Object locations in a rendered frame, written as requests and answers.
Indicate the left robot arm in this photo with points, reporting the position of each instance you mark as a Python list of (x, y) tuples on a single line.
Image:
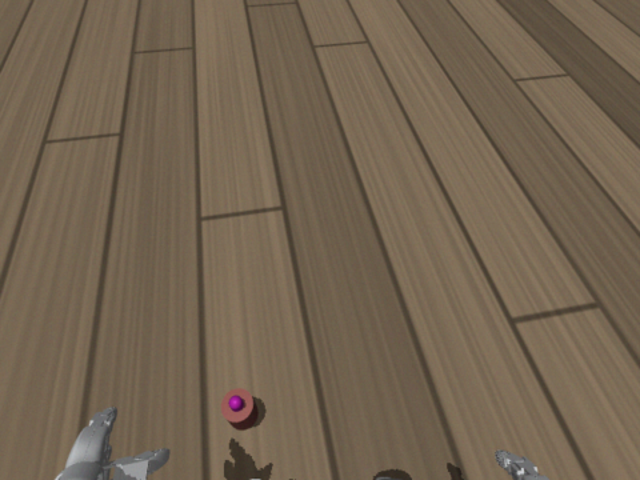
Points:
[(82, 471)]

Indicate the left robot hand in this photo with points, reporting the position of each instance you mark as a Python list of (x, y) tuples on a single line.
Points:
[(92, 445)]

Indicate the right robot hand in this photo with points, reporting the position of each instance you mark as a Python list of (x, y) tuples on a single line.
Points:
[(519, 468)]

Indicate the bottle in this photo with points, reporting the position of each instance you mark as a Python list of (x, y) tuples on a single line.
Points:
[(239, 409)]

